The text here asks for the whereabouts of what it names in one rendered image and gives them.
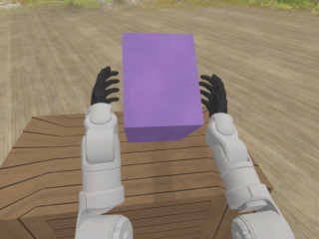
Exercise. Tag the right robot upper arm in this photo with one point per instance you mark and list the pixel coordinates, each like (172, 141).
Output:
(260, 225)

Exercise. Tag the left robot hand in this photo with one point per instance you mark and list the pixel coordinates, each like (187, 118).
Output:
(99, 93)

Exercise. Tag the right robot forearm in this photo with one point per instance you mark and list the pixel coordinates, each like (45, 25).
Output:
(244, 191)

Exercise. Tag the carton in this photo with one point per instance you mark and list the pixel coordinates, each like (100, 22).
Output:
(161, 93)

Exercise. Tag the pedestal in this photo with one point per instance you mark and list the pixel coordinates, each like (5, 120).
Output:
(172, 189)

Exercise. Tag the right robot hand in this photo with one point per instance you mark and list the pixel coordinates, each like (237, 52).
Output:
(217, 101)

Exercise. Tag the left robot forearm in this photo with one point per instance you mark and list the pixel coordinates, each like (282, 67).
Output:
(100, 163)

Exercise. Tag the left robot upper arm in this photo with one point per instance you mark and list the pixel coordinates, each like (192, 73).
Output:
(110, 226)

